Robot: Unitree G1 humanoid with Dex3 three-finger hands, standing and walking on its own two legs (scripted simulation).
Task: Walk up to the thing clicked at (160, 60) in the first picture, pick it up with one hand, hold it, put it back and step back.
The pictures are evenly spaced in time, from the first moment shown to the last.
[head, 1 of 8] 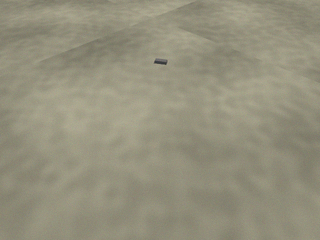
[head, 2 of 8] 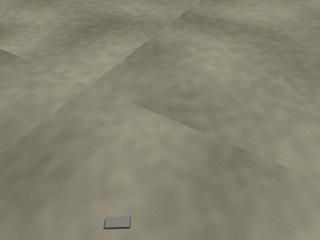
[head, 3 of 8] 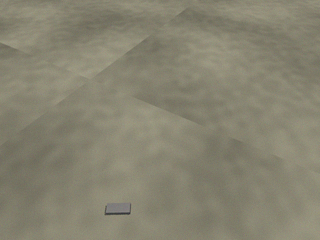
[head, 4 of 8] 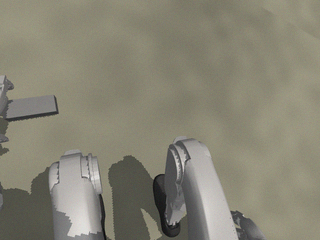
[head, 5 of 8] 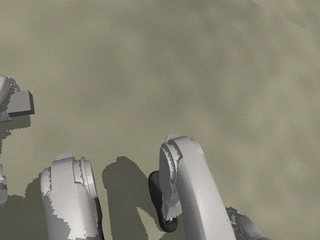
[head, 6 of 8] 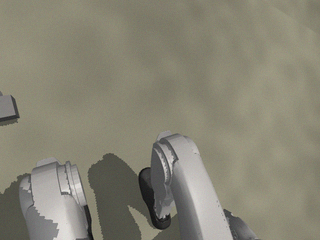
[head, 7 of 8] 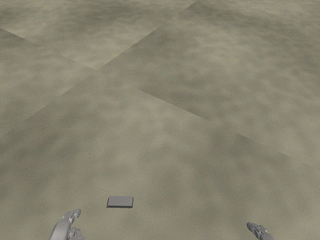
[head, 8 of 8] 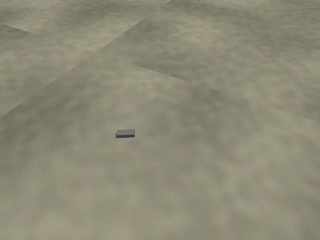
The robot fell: no
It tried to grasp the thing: yes
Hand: left
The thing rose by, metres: 0.67
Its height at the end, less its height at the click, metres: +0.00
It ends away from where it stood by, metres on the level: 0.01
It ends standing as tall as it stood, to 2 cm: yes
